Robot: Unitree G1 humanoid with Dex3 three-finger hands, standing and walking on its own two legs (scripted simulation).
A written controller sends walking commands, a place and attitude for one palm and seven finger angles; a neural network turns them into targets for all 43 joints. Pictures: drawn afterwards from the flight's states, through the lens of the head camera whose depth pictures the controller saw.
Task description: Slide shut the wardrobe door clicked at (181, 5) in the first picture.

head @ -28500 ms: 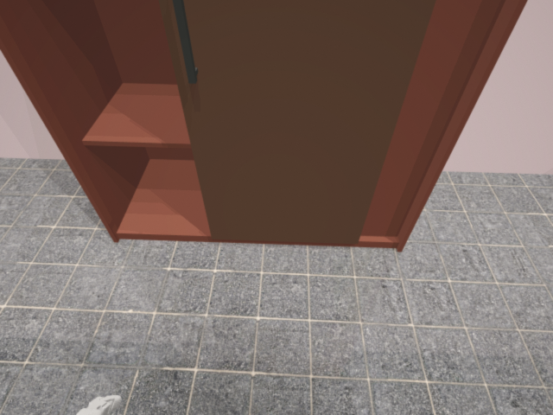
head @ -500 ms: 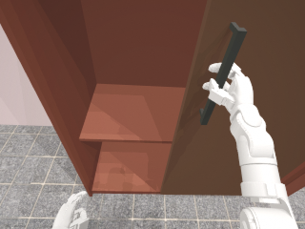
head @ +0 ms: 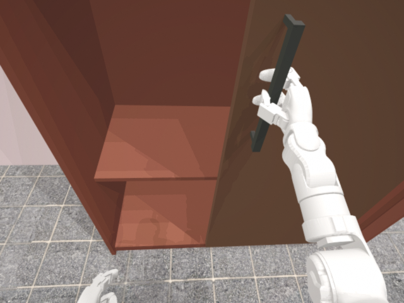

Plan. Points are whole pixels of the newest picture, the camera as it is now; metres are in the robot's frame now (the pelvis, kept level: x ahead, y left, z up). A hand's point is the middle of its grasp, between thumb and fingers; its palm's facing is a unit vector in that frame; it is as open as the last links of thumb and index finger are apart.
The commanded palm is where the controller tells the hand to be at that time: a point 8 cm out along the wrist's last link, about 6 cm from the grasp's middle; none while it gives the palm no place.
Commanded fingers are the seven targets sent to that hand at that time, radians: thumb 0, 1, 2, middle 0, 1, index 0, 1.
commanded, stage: tug the door sideways, standing still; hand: right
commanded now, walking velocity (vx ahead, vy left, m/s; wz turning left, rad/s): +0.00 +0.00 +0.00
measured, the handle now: (269, 94) +0.48 -0.11 +0.19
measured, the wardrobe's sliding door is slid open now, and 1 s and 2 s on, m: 0.43 0.42 0.25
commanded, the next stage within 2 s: step sideways, sliding the door along in 0.22 s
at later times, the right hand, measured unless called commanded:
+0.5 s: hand (262, 108) +0.43 -0.09 +0.19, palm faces +0.01 +0.99 -0.15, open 5.9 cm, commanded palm +0.41 -0.11 +0.20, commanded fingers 0.00 -0.90 -0.90 0.45 1.40 0.45 1.40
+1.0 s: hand (251, 107) +0.43 -0.07 +0.19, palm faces +0.16 +0.99 -0.05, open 6.1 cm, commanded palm +0.41 -0.04 +0.19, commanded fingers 0.00 -0.90 -0.90 0.45 1.40 0.45 1.40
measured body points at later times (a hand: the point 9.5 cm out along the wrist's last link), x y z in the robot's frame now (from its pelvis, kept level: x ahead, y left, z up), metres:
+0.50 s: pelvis -0.02 +0.01 -0.01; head +0.02 +0.03 +0.44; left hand +0.13 +0.24 -0.12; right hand +0.42 -0.14 +0.20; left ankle -0.06 +0.12 -0.73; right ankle +0.02 -0.12 -0.73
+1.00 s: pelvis +0.00 +0.09 +0.00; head +0.11 +0.08 +0.43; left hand +0.21 +0.30 -0.12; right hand +0.42 -0.12 +0.19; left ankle +0.07 +0.26 -0.66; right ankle +0.00 -0.07 -0.73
